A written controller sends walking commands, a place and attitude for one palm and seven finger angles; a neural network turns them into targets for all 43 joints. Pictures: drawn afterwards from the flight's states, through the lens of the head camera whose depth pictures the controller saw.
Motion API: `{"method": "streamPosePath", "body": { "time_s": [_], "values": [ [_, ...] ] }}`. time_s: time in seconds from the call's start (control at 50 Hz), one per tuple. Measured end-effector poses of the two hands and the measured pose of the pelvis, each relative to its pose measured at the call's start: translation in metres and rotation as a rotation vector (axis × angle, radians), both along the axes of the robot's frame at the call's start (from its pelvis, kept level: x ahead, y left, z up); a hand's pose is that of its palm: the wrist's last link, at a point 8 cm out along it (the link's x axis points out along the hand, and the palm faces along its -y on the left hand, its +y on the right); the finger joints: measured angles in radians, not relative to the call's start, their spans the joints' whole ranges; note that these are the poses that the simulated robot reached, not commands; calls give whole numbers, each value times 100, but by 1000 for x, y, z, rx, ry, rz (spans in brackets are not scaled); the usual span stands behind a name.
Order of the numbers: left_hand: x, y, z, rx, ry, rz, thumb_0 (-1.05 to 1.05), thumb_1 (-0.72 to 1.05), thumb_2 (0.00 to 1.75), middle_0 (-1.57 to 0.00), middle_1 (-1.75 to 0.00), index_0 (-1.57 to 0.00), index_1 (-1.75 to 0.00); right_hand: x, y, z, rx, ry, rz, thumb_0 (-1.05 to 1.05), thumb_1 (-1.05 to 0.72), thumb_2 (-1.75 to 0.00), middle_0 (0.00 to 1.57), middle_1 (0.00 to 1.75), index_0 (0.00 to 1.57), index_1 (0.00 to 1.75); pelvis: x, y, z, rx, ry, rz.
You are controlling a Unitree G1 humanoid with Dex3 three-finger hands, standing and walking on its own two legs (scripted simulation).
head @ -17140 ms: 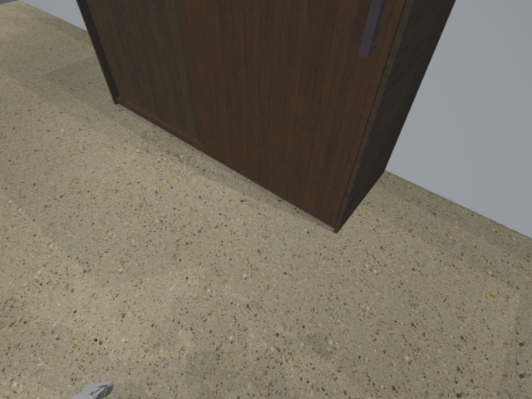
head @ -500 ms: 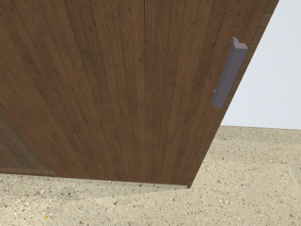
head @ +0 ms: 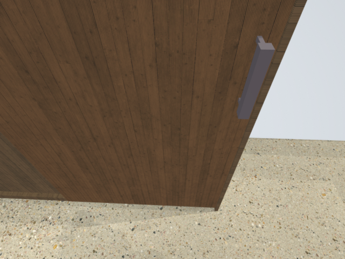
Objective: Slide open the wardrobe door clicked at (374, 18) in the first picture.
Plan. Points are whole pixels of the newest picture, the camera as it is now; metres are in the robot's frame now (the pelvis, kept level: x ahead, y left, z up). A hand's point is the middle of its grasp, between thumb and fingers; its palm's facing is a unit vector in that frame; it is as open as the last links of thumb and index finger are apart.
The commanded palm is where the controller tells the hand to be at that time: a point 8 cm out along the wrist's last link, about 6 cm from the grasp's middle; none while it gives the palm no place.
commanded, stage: look again from close up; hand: right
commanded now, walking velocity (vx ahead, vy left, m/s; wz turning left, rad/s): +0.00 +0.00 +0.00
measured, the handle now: (250, 80) +0.49 -0.16 +0.17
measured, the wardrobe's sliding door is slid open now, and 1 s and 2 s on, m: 0.00 0.00 0.00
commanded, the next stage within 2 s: raise the hand with hooked fingers in 0.36 s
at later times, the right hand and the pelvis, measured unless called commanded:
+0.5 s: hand out of the picture +0.03 -0.20 -0.17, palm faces +0.04 +0.98 -0.21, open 7.3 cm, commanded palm +0.08 -0.25 -0.06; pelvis -0.01 -0.01 +0.00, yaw -1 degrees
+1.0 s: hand out of the picture +0.11 -0.22 -0.01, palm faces +0.21 +0.98 -0.06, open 9.2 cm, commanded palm +0.11 -0.27 +0.02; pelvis -0.06 +0.04 -0.07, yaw -4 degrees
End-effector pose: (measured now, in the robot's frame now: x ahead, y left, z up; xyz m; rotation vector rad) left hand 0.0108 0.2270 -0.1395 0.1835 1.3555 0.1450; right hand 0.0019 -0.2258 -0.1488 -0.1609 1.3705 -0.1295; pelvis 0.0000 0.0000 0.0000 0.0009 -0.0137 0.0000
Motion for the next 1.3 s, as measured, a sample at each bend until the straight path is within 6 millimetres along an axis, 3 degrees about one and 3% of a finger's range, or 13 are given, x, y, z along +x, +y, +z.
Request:
{"method": "streamPosePath", "body": {
  "time_s": [0.48, 0.52, 0.58, 0.64, 0.7, 0.74, 0.78, 0.88, 0.96, 1.06, 1.14, 1.22, 1.3],
  "values": [
    [4, 2, 3, 19, -14, -16, 0, 90, 89, -20, -30, -20, -30, 12, -23, 6, -32, -30, 24, 0, -91, -90, 20, 29, 20, 30, -5, -9, 2, -4, -1, -4],
    [14, 4, 10, 29, -114, -28, 0, 90, 89, -20, -30, -20, -30, 40, -30, 25, -38, -205, -65, 1, -91, -90, 20, 30, 20, 30, -8, -8, 0, -12, 14, -15],
    [36, 7, 22, 36, -320, -56, 0, 90, 89, -20, -30, -20, -30, 100, -36, 82, -103, -594, -72, 1, -89, -89, 20, 31, 21, 31, -12, -3, -3, -37, 24, -17],
    [64, 14, 32, 29, -505, -87, 0, 90, 89, -20, -30, -20, -30, 150, -29, 141, -87, -943, -30, 1, -86, -87, 20, 33, 20, 34, -20, 1, -8, -28, 45, -37],
    [91, 24, 43, 32, -657, -107, 1, 90, 89, -20, -30, -20, -30, 173, -22, 183, -28, -1244, 56, 1, -81, -85, 20, 36, 21, 37, -27, 9, -18, -19, 89, -27],
    [108, 32, 48, 41, -742, -127, 1, 90, 89, -20, -30, -20, -30, 171, -19, 187, 28, -1374, 113, 0, -77, -84, 20, 39, 21, 39, -34, 16, -30, -22, 124, -20],
    [122, 40, 51, 55, -813, -158, 1, 90, 89, -20, -30, -20, -30, 158, -19, 174, 81, -1410, 155, 0, -73, -82, 21, 41, 21, 42, -40, 22, -43, -24, 150, -17],
    [147, 53, 54, 95, -905, -232, 1, 90, 89, -20, -30, -20, -30, 102, -33, 123, 121, -1210, 69, 0, -61, -77, 22, 48, 23, 49, -50, 32, -64, -13, 166, -38],
    [153, 48, 44, 97, -895, -277, 1, 90, 90, -20, -30, -20, -30, 75, -44, 128, 9, -1249, -25, 1, -52, -73, 23, 54, 23, 55, -54, 37, -71, 16, 152, -66],
    [139, 31, 22, 47, -825, -294, 1, 90, 90, -20, -30, -20, -30, 95, -37, 173, -21, -1458, 77, 1, -40, -69, 23, 62, 23, 62, -60, 40, -70, 39, 121, -86],
    [119, 20, 15, 5, -767, -234, 1, 90, 89, -20, -30, -20, -30, 130, -34, 190, 52, -1393, 212, 1, -31, -65, 24, 68, 24, 68, -61, 40, -60, 32, 105, -81],
    [101, 20, 16, -5, -731, -155, 1, 90, 89, -21, -30, -20, -30, 153, -51, 196, 82, -1259, 167, 1, -21, -60, 25, 74, 26, 74, -55, 34, -49, 17, 100, -62],
    [92, 26, 24, 24, -718, -117, 1, 90, 89, -21, -30, -20, -30, 153, -69, 216, 36, -1301, 87, 0, -13, -57, 26, 80, 26, 80, -45, 23, -40, 11, 97, -42]
  ]
}}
